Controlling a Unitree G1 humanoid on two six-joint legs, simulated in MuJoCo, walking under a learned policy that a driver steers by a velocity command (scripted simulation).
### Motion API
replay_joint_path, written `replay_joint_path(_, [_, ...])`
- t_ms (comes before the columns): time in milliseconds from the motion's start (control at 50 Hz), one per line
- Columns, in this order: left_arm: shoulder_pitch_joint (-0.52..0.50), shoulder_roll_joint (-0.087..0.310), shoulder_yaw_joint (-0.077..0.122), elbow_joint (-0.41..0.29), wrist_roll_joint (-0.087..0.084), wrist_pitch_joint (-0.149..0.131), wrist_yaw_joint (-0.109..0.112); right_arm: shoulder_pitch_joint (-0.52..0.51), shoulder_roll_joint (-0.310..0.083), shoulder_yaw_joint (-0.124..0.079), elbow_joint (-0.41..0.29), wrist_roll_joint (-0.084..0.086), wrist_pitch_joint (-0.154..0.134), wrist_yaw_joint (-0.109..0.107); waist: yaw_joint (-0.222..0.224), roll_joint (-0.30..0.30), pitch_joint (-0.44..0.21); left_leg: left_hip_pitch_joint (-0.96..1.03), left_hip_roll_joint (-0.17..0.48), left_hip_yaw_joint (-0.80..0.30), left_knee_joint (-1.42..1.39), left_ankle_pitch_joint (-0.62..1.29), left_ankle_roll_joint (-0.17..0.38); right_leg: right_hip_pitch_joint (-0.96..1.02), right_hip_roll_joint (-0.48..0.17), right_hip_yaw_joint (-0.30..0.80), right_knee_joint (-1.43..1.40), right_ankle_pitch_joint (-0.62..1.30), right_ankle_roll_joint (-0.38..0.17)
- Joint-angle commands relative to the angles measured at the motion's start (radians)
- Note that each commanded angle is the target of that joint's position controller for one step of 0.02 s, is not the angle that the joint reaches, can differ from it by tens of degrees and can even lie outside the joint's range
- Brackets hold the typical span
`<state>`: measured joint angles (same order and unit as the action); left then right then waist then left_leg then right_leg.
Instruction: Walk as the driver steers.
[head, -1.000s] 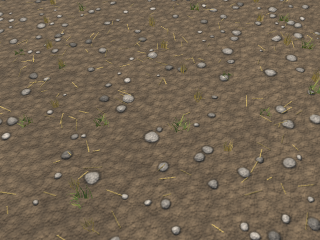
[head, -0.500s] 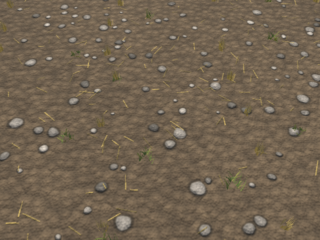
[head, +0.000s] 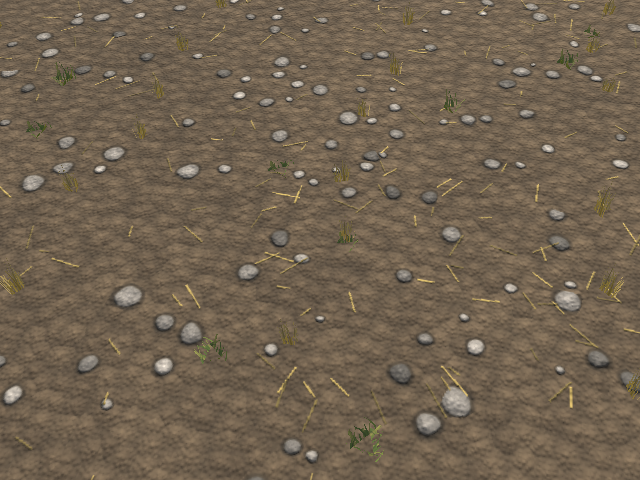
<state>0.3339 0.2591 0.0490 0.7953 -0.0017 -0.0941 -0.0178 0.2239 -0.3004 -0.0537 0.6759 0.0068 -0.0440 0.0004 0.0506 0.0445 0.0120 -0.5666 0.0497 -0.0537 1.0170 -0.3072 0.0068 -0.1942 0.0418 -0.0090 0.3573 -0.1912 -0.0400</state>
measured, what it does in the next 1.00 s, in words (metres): walks ahead, turning right: left foot, then right foot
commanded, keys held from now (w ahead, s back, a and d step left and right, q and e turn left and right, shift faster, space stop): w+e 0.88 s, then w+q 0.12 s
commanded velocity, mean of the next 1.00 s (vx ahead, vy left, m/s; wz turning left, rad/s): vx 0.50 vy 0.00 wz -0.41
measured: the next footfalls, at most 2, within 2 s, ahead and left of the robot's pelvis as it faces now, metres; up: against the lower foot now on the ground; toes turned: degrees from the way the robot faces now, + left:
left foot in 0.24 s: +0.29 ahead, +0.14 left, +0.00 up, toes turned -6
right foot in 0.74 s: +0.49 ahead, -0.18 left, +0.00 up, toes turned -25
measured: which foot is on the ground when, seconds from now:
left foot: up 0.00-0.22, down 0.24-0.74, up 0.76-1.00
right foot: down 0.00-0.24, up 0.26-0.72, down 0.74-1.00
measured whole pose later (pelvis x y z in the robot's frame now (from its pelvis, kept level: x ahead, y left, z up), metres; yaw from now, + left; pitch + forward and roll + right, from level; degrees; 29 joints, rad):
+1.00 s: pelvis +0.49 -0.10 +0.00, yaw -29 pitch +1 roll +0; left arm 0.31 0.27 0.05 0.72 0.00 -0.05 -0.01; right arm 0.13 -0.31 -0.06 0.74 0.00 -0.09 0.00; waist 0.04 0.04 0.05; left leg -0.66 0.13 -0.05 0.95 -0.16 -0.05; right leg -0.18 0.10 0.05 0.33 -0.16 -0.09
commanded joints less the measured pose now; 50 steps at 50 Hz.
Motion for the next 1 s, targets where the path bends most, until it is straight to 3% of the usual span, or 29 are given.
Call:
replay_joint_path(20, [-0.035,0.171,0.038,-0.052,-0.014,-0.006,0.008,-0.078,-0.014,0.006,-0.094,-0.010,-0.029,0.006,-0.014,-0.125,0.003,-0.075,0.034,0.005,-0.197,0.105,-0.019,0.059,-0.244,0.244,-0.188,0.199,-0.191])
replay_joint_path(80, [0.003,0.196,0.045,-0.031,-0.023,0.008,0.013,-0.163,-0.016,0.009,-0.101,0.000,-0.043,0.018,0.013,-0.126,0.012,0.035,-0.009,0.026,-0.381,0.255,-0.039,0.020,-0.216,0.195,-0.178,0.213,-0.170])
replay_joint_path(140, [0.054,0.200,0.047,-0.007,-0.032,0.022,0.017,-0.221,-0.042,0.000,-0.119,0.009,-0.054,0.027,0.020,-0.135,0.015,0.099,-0.030,0.013,-0.472,0.288,-0.033,0.045,-0.240,0.234,-0.140,0.177,-0.150])
replay_joint_path(180, [0.051,0.209,0.051,-0.003,-0.033,0.031,0.022,-0.196,-0.068,-0.013,-0.115,0.011,-0.062,0.028,-0.016,-0.145,0.005,0.184,-0.034,0.007,-0.531,0.268,-0.011,0.056,-0.254,0.267,-0.093,0.154,-0.124])
replay_joint_path(220, [0.043,0.177,0.040,-0.006,-0.024,0.033,0.024,-0.041,-0.120,-0.042,-0.070,0.001,-0.064,0.014,-0.102,-0.128,-0.077,0.445,-0.022,0.012,-0.574,0.242,0.033,-0.006,-0.185,0.224,0.082,0.232,-0.075])
replay_joint_path(240, [0.024,0.112,0.017,-0.035,-0.004,0.029,0.022,0.119,-0.185,-0.062,-0.054,-0.019,-0.063,0.002,-0.176,-0.031,-0.210,0.691,0.151,-0.149,-0.555,0.215,0.096,-0.151,-0.116,0.170,0.363,0.072,-0.034])
replay_joint_path(260, [0.145,0.030,-0.007,-0.059,-0.016,0.015,0.026,0.184,-0.253,-0.078,-0.033,-0.024,-0.044,0.003,-0.137,0.244,-0.333,0.944,0.375,-0.528,-0.632,0.022,0.229,-0.467,-0.005,0.060,0.685,-0.350,0.023])
replay_joint_path(280, [0.122,0.120,0.014,-0.049,-0.036,0.013,0.029,0.191,-0.176,-0.061,-0.026,-0.015,-0.042,0.008,-0.157,0.190,-0.285,0.884,0.362,-0.639,-0.706,-0.160,0.234,-0.572,-0.046,0.136,0.838,-0.381,0.027])
replay_joint_path(300, [0.049,0.167,0.031,-0.064,-0.045,0.016,0.027,0.143,-0.127,-0.045,-0.022,-0.007,-0.044,0.008,-0.152,0.127,-0.164,0.784,0.331,-0.504,-0.724,-0.159,0.204,-0.615,-0.083,0.140,0.881,-0.295,0.023])
replay_joint_path(340, [-0.009,0.151,0.036,-0.071,-0.027,0.028,0.027,0.033,-0.065,-0.026,-0.017,-0.014,-0.049,0.014,-0.101,0.072,-0.051,0.591,0.253,-0.302,-0.776,0.039,0.179,-0.561,-0.137,0.121,0.837,-0.167,0.031])
replay_joint_path(380, [-0.002,0.115,0.036,-0.073,-0.030,0.049,0.021,-0.015,-0.045,-0.025,-0.003,-0.020,-0.060,0.014,-0.059,0.093,-0.015,0.481,0.215,-0.171,-0.830,0.165,0.170,-0.485,-0.167,0.117,0.797,-0.107,0.038])
replay_joint_path(440, [-0.049,0.082,0.030,-0.102,-0.023,0.068,0.016,-0.017,-0.073,-0.039,0.026,-0.017,-0.073,0.008,-0.047,0.045,0.014,0.450,0.222,-0.057,-0.872,0.297,0.187,-0.508,-0.175,0.114,0.726,-0.026,0.057])
replay_joint_path(540, [-0.185,0.061,0.015,-0.149,-0.020,0.061,-0.013,0.009,-0.125,-0.055,0.064,-0.013,-0.064,-0.006,-0.086,0.009,0.044,0.471,0.202,0.114,-0.888,0.365,0.166,-0.474,-0.162,0.063,0.449,0.199,0.049])
replay_joint_path(640, [-0.317,0.078,0.015,-0.216,-0.020,0.064,-0.038,0.072,-0.170,-0.071,0.107,0.012,-0.039,-0.009,-0.118,-0.001,0.081,0.595,0.241,0.190,-0.844,0.416,0.131,-0.468,-0.138,0.000,0.302,0.151,-0.002])
replay_joint_path(680, [-0.304,0.102,0.027,-0.232,-0.016,0.068,-0.043,0.070,-0.198,-0.079,0.113,0.020,-0.025,-0.012,-0.090,0.022,0.050,0.640,0.244,0.224,-0.740,0.680,0.110,-0.394,-0.089,-0.052,0.282,0.052,-0.040])
replay_joint_path(700, [-0.251,0.126,0.041,-0.226,-0.014,0.071,-0.042,0.067,-0.214,-0.083,0.112,0.025,-0.018,-0.015,-0.054,0.039,0.005,0.648,0.237,0.243,-0.636,0.854,0.098,-0.304,-0.048,-0.085,0.281,0.001,-0.062])
replay_joint_path(720, [-0.119,0.163,0.066,-0.194,-0.017,0.074,-0.037,0.053,-0.215,-0.082,0.109,0.030,-0.009,-0.017,0.026,0.029,-0.066,0.608,0.209,0.275,-0.453,0.945,0.075,-0.124,0.002,-0.110,0.232,0.024,-0.094])
replay_joint_path(740, [0.058,0.231,0.102,-0.144,-0.020,0.083,-0.021,0.068,-0.187,-0.068,0.102,0.018,-0.010,-0.022,0.105,-0.014,-0.158,0.435,0.169,0.287,-0.197,0.817,0.035,0.170,0.007,-0.050,0.205,0.061,-0.135])
replay_joint_path(760, [0.086,0.358,0.126,-0.137,-0.032,0.085,-0.003,0.141,-0.057,-0.026,0.047,-0.030,-0.025,-0.015,0.028,-0.289,-0.222,-0.016,0.018,0.273,0.190,-0.001,-0.037,0.512,-0.258,0.445,0.154,-0.023,-0.288])
replay_joint_path(780, [0.096,0.331,0.107,-0.181,-0.025,0.065,-0.010,0.107,-0.069,-0.013,0.031,-0.015,-0.063,-0.003,0.047,-0.246,-0.404,-0.169,-0.086,0.014,0.358,-0.313,-0.040,0.616,-0.383,0.863,-0.025,-0.189,-0.396])
replay_joint_path(800, [0.074,0.256,0.084,-0.168,-0.016,0.049,-0.018,-0.013,-0.144,-0.034,0.002,0.029,-0.083,0.007,0.079,-0.149,-0.289,-0.266,-0.030,-0.038,0.372,-0.225,-0.020,0.552,-0.358,0.739,-0.068,-0.165,-0.329])
replay_joint_path(820, [0.031,0.230,0.076,-0.164,-0.017,0.040,-0.018,-0.043,-0.134,-0.028,-0.009,0.031,-0.095,0.006,0.048,-0.125,-0.178,-0.265,0.009,-0.026,0.299,-0.135,-0.002,0.413,-0.316,0.604,-0.067,-0.096,-0.293])
replay_joint_path(840, [-0.040,0.199,0.066,-0.173,-0.017,0.038,-0.014,-0.039,-0.129,-0.030,0.007,0.006,-0.098,-0.003,0.001,-0.069,-0.114,-0.205,0.047,-0.026,0.214,-0.070,-0.005,0.271,-0.273,0.500,-0.067,0.003,-0.260])
replay_joint_path(860, [-0.090,0.169,0.055,-0.188,-0.008,0.038,-0.010,-0.022,-0.138,-0.037,0.015,-0.009,-0.091,-0.007,-0.038,-0.084,-0.084,-0.127,0.071,-0.031,0.149,-0.025,-0.010,0.161,-0.240,0.429,-0.084,0.102,-0.244])
replay_joint_path(900, [-0.125,0.150,0.048,-0.199,0.001,0.033,-0.003,0.017,-0.121,-0.036,0.030,-0.015,-0.066,-0.002,-0.073,-0.103,-0.083,-0.050,0.080,-0.018,0.093,0.022,-0.032,0.064,-0.221,0.365,-0.120,0.216,-0.250])
replay_joint_path(940, [-0.105,0.150,0.045,-0.175,0.002,0.023,0.006,0.021,-0.088,-0.026,0.045,-0.016,-0.048,0.000,-0.073,-0.099,-0.069,-0.038,0.081,0.008,0.017,0.098,-0.057,0.016,-0.208,0.272,-0.146,0.312,-0.247])
replay_joint_path(1000, [-0.065,0.160,0.043,-0.139,0.002,0.018,0.016,-0.077,-0.060,-0.011,0.026,-0.008,-0.042,0.004,-0.031,-0.111,-0.022,-0.065,0.085,0.017,-0.167,0.294,-0.063,0.012,-0.184,0.176,-0.174,0.302,-0.206])
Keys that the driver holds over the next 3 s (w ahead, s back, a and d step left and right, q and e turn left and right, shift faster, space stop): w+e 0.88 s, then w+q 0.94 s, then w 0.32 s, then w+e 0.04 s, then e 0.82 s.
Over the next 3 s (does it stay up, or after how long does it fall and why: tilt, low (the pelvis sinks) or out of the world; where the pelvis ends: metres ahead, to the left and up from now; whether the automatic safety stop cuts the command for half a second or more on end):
stays up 1.33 -0.26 0.00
